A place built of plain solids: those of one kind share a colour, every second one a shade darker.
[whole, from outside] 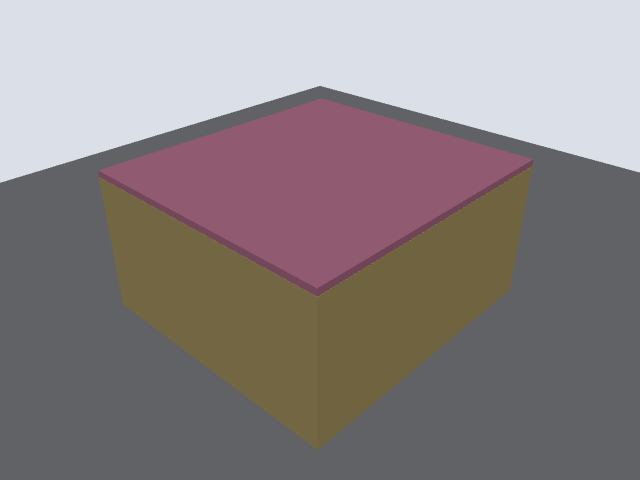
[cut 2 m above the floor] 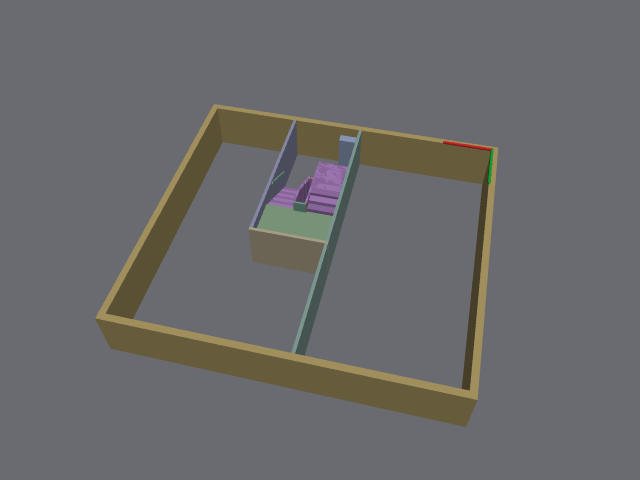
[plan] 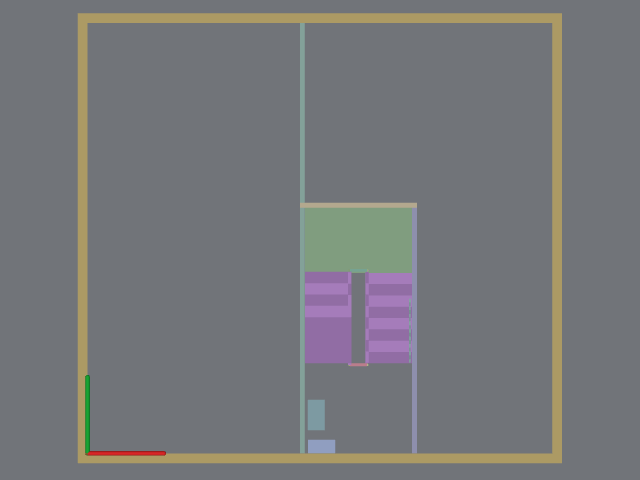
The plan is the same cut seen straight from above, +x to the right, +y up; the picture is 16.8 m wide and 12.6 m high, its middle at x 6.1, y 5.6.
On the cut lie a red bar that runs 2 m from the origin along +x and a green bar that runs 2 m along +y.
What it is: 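A small block of dwellings, 12.2 m wide and 11.3 m deep inside, its common dog-leg stair of 18 risers of 170 mm a storey on goings of 297 mm, 1.23 m wide flights and a well of 0.36 m; the dwelling on the first floor; a hall, a living room with a kitchen corner, a bedroom, a second bedroom, the bathroom shut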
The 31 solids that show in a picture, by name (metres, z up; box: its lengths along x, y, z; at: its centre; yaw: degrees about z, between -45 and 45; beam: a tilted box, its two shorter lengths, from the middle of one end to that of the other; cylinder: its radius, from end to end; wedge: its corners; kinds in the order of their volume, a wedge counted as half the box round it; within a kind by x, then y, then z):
{
 "wall_1": {"box": [0.26, 11.82, 6.17], "at": [-0.13, 5.65, 3.04]},
 "wall_2": {"box": [12.72, 0.26, 6.17], "at": [6.1, -0.13, 3.04]},
 "wall_3": {"box": [12.72, 0.26, 6.17], "at": [6.1, 11.42, 3.04]},
 "wall_4": {"box": [0.26, 11.82, 6.17], "at": [12.33, 5.65, 3.04]},
 "roof_slab_1": {"box": [12.7, 11.8, 0.44], "at": [6.1, 5.65, 6.18]},
 "piece_1": {"box": [1.23, 0.32, 2.94], "at": [6.32, 2.53, 1.42]},
 "piece_2": {"box": [1.23, 0.62, 2.77], "at": [6.32, 2.67, 1.34]},
 "piece_3": {"box": [1.23, 0.91, 2.6], "at": [6.32, 2.82, 1.25]},
 "piece_4": {"box": [1.23, 1.21, 2.43], "at": [6.32, 2.97, 1.17]},
 "piece_5": {"box": [1.23, 1.51, 2.26], "at": [6.32, 3.12, 1.08]},
 "piece_6": {"box": [1.23, 1.81, 2.09], "at": [6.32, 3.27, 1.0]},
 "piece_7": {"box": [1.23, 2.1, 1.92], "at": [6.32, 3.42, 0.91]},
 "piece_8": {"box": [1.23, 2.4, 1.75], "at": [6.32, 3.57, 0.83]},
 "piece_9": {"box": [0.09, 0.3, 1.14], "at": [7.34, 2.52, 0.52]},
 "piece_10": {"box": [0.09, 0.3, 1.99], "at": [7.34, 4.02, 0.95]},
 "piece_11": {"box": [1.23, 2.4, 0.22], "at": [7.9, 3.56, 0.06]},
 "piece_12": {"box": [1.23, 2.1, 0.39], "at": [7.9, 3.71, 0.15]},
 "piece_13": {"box": [1.23, 1.81, 0.56], "at": [7.9, 3.86, 0.23]},
 "piece_14": {"box": [1.23, 1.51, 0.73], "at": [7.9, 4.01, 0.32]},
 "piece_15": {"box": [1.23, 1.21, 0.9], "at": [7.9, 4.16, 0.4]},
 "piece_16": {"box": [1.23, 0.91, 1.07], "at": [7.9, 4.3, 0.49]},
 "piece_17": {"box": [1.23, 0.62, 1.24], "at": [7.9, 4.45, 0.57]},
 "piece_18": {"box": [1.23, 0.32, 1.41], "at": [7.9, 4.6, 0.66]},
 "half_1": {"box": [2.81, 1.72, 1.58], "at": [7.11, 5.59, 0.74]},
 "core_wall_1": {"box": [0.13, 6.45, 6.01], "at": [8.58, 3.22, 2.96]},
 "core_wall_low_1": {"box": [0.13, 11.3, 2.95], "at": [5.64, 5.65, 1.43]},
 "core_wall_back_1": {"box": [3.07, 0.13, 6.01], "at": [7.11, 6.51, 2.96]},
 "hung_more_letter_boxes_1": {"box": [0.72, 0.36, 1.62], "at": [6.14, 0.18, 0.76]},
 "ground_whole_1": {"box": [0.46, 0.08, 1.0], "at": [7.11, 2.32, 0.45]},
 "whole_1": {"box": [0.46, 0.08, 0.95], "at": [7.11, 4.8, 2.01]},
 "laid_doormat_1": {"box": [0.45, 0.8, 0.05], "at": [6.0, 1.01, -0.02]}
}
